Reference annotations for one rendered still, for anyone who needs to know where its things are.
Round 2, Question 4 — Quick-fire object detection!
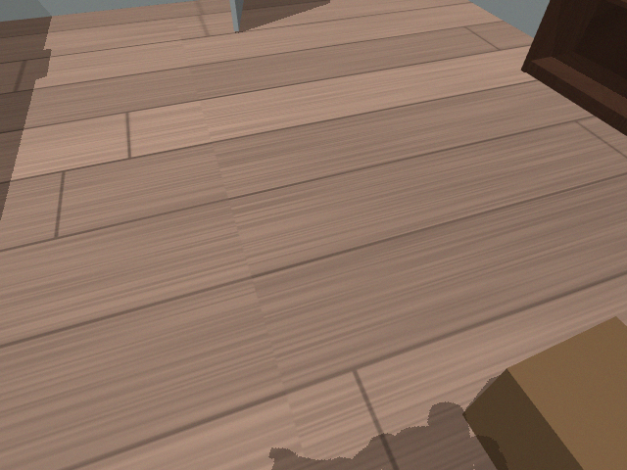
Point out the bookshelf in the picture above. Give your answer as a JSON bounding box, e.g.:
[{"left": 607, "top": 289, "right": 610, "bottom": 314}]
[{"left": 521, "top": 0, "right": 627, "bottom": 136}]

